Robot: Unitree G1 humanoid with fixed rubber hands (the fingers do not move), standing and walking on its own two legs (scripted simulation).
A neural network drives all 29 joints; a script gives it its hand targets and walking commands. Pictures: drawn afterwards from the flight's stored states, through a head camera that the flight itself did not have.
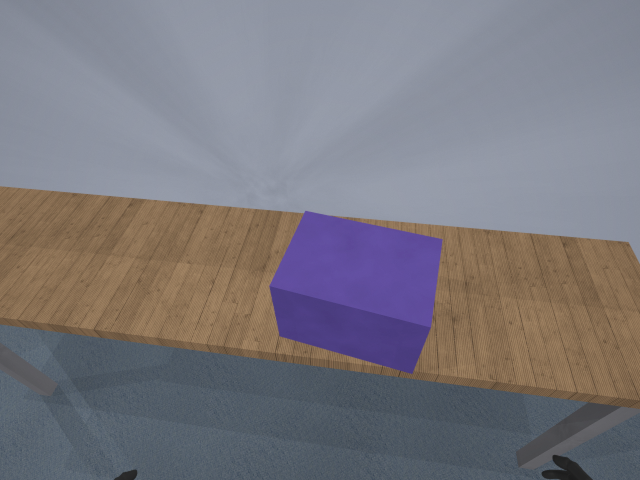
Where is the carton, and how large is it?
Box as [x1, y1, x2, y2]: [269, 211, 442, 373]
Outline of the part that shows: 305,211 269,286 280,336 412,373 430,328 442,239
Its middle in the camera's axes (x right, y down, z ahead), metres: +0.06 +0.09 +0.66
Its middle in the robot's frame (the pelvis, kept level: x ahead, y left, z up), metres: +0.42 -0.03 -0.08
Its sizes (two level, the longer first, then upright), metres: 0.239 0.168 0.160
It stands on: a table, 0.62 m high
